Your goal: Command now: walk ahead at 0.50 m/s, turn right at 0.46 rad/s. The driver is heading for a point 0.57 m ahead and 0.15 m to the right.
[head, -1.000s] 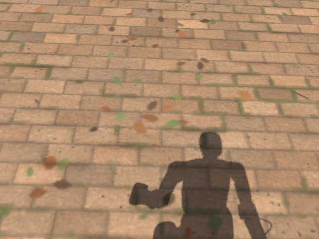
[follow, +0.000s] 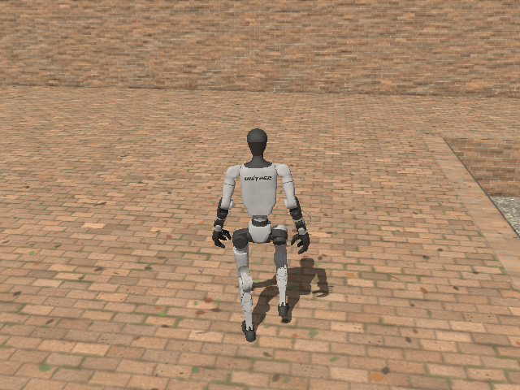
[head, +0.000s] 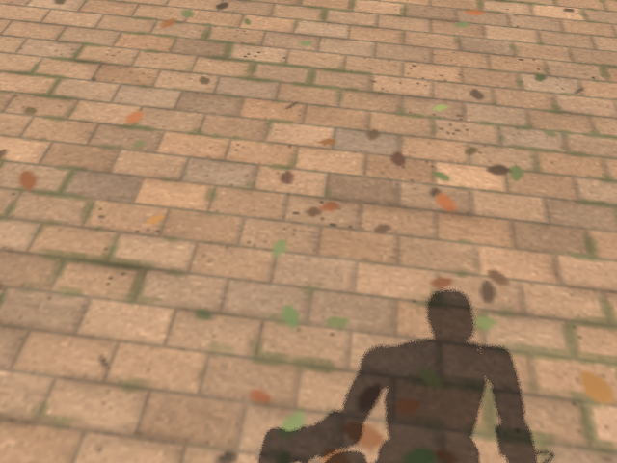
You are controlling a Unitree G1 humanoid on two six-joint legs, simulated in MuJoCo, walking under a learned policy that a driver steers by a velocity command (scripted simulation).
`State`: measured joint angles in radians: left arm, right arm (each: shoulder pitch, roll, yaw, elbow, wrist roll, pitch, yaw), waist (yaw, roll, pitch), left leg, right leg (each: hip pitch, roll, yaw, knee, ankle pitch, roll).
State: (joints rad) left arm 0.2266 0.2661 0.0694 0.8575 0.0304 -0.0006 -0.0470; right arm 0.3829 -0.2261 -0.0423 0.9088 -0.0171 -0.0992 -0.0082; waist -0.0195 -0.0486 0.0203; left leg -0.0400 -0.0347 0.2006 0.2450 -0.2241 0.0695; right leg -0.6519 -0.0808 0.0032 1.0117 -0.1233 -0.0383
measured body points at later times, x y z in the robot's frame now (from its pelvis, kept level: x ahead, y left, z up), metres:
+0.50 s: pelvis +0.26 -0.06 +0.00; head +0.29 -0.08 +0.44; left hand +0.37 +0.20 -0.13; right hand +0.32 -0.35 -0.12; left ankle +0.38 +0.10 -0.67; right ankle +0.23 -0.10 -0.75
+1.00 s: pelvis +0.48 -0.08 -0.01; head +0.53 -0.07 +0.44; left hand +0.67 +0.13 -0.15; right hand +0.46 -0.34 -0.12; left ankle +0.58 -0.03 -0.75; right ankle +0.41 -0.19 -0.69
